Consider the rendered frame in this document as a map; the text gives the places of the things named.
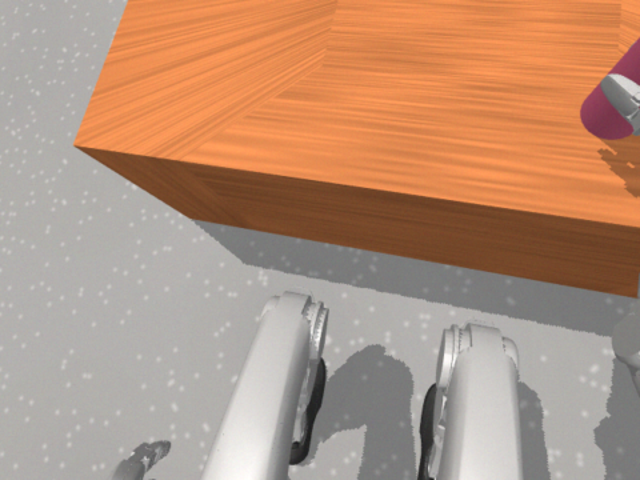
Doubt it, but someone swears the left robot hand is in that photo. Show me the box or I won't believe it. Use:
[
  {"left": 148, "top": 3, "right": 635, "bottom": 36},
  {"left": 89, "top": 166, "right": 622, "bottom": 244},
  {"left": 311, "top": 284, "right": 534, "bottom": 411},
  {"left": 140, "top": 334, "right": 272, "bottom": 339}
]
[{"left": 107, "top": 440, "right": 171, "bottom": 480}]

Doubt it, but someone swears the right robot arm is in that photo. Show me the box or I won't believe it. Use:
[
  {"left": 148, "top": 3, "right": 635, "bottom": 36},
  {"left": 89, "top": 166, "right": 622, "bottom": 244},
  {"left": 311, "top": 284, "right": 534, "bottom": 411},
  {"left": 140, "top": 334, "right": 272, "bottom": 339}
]
[{"left": 612, "top": 273, "right": 640, "bottom": 397}]

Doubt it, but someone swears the left robot foot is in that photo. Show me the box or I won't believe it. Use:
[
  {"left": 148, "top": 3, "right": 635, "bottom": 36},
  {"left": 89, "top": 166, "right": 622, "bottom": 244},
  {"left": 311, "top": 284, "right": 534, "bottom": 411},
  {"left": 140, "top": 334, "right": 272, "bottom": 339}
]
[{"left": 289, "top": 358, "right": 326, "bottom": 465}]

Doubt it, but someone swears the right robot foot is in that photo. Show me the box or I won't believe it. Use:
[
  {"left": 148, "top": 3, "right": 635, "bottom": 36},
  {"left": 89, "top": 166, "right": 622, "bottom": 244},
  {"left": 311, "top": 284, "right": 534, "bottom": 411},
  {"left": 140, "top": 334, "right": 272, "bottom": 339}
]
[{"left": 417, "top": 383, "right": 437, "bottom": 480}]

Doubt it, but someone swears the right robot hand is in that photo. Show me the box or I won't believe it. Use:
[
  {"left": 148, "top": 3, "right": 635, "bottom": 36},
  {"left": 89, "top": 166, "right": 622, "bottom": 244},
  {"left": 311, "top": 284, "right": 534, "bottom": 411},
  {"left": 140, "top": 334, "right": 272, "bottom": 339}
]
[{"left": 600, "top": 42, "right": 640, "bottom": 136}]

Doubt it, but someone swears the bottle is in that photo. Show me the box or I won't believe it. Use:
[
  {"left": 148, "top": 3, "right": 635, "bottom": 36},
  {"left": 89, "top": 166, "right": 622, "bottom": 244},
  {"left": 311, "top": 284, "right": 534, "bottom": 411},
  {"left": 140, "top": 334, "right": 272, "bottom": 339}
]
[{"left": 580, "top": 38, "right": 640, "bottom": 140}]

